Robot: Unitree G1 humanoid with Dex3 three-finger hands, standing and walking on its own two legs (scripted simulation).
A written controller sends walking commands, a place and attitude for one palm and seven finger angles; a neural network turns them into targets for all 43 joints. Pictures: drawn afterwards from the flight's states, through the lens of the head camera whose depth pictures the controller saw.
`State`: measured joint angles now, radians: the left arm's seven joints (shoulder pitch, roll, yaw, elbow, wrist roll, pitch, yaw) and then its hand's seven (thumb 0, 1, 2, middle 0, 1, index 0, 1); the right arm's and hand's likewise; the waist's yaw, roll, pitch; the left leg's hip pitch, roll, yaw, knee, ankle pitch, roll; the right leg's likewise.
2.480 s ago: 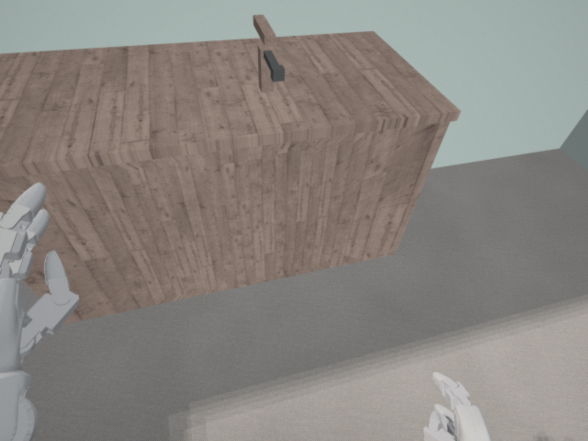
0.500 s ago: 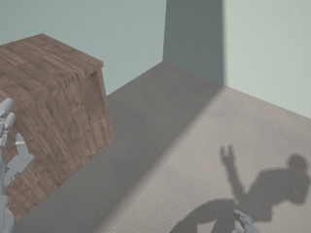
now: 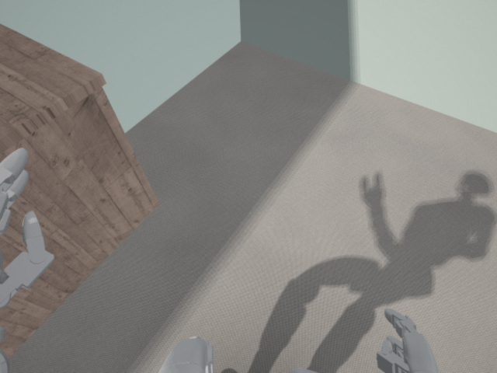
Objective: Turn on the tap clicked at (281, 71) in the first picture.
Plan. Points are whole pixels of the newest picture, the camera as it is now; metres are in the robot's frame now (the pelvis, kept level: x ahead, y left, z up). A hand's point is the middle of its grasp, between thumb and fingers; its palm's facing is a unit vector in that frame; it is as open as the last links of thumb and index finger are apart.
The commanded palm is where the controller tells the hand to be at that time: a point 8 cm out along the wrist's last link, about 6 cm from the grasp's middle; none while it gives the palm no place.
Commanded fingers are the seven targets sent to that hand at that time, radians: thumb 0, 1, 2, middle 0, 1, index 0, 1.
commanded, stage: turn to face it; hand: left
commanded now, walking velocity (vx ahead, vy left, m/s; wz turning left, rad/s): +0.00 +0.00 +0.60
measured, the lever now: out of the picture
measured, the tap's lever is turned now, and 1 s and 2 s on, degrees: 0 0 0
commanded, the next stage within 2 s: take the last steps up to it in 0.92 s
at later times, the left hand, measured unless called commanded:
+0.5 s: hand out of the picture +0.15 +0.30 +0.20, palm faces +0.58 -0.71 -0.40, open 7.4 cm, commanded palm +0.10 +0.33 +0.18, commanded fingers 0.00 0.90 0.90 -0.20 -0.30 -0.20 -0.30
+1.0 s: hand out of the picture +0.04 +0.28 +0.17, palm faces +0.73 -0.53 -0.43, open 7.4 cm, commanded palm -0.03 +0.29 +0.18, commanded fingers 0.00 0.90 0.90 -0.20 -0.30 -0.20 -0.30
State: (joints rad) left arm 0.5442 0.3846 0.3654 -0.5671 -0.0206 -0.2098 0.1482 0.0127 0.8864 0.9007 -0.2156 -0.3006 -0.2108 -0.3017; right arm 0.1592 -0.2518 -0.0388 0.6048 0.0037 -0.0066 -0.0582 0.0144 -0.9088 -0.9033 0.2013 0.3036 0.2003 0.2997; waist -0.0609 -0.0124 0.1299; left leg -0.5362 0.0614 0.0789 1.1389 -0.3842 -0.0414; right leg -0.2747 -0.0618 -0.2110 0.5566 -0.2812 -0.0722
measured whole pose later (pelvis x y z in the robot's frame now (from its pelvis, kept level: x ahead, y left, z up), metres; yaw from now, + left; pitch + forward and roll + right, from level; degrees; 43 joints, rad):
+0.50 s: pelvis +0.02 +0.02 +0.01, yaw +15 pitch +0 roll -5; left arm 0.52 0.42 0.40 -0.69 -0.06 -0.19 0.15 0.01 0.89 0.90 -0.21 -0.30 -0.21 -0.30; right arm 0.18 -0.11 0.04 0.57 0.00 -0.09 -0.02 0.01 -0.90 -0.90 0.21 0.30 0.21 0.30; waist 0.01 0.02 0.05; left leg -0.37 0.03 -0.01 0.50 -0.14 0.05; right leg -0.42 -0.04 -0.04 0.96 -0.43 0.09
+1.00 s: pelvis -0.04 -0.03 +0.00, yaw +28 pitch +1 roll +1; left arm 0.49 0.37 0.36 -0.49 -0.04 -0.16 0.16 0.01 0.89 0.90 -0.21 -0.30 -0.21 -0.30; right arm 0.25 -0.25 -0.04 0.60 0.00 -0.04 -0.09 0.01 -0.91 -0.90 0.20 0.30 0.20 0.30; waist -0.02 0.00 0.01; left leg -0.35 0.04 0.08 0.74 -0.41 -0.03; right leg -0.24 -0.11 -0.19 0.51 -0.28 -0.01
